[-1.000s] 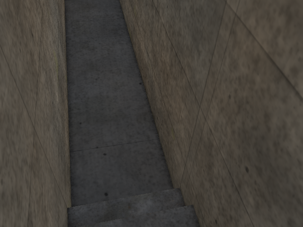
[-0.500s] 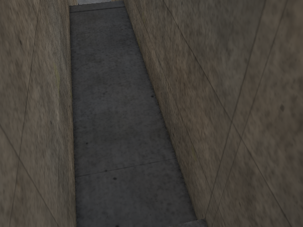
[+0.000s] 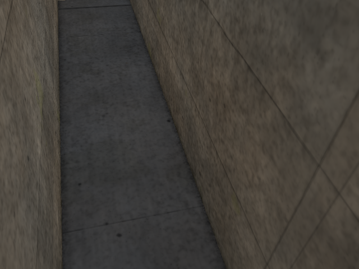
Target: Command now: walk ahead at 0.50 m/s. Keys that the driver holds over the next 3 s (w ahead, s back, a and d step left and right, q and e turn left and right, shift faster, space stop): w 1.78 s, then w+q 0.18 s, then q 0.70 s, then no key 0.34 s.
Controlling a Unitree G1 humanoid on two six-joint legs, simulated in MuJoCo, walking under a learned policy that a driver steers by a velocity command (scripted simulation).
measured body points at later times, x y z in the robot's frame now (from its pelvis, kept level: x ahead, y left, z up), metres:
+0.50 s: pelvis +0.28 +0.03 -0.25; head +0.26 +0.03 +0.20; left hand +0.20 +0.27 -0.39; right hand +0.43 -0.21 -0.36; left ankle +0.40 +0.16 -0.96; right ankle +0.14 -0.10 -0.88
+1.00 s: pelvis +0.60 +0.06 -0.48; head +0.61 +0.07 -0.03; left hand +0.84 +0.25 -0.58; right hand +0.44 -0.15 -0.61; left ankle +0.35 +0.15 -1.05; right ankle +0.76 -0.03 -1.21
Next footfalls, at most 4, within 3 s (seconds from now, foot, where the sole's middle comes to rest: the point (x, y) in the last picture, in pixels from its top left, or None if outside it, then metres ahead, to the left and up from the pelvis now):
0.14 right None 0.18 -0.10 -0.91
0.56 left None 0.37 0.15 -1.12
1.04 right None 0.76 -0.02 -1.32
1.40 left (130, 228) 1.07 0.18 -1.32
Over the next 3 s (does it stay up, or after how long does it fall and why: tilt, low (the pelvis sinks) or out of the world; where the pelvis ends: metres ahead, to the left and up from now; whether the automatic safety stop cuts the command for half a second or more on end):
stays up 1.38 0.14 -0.55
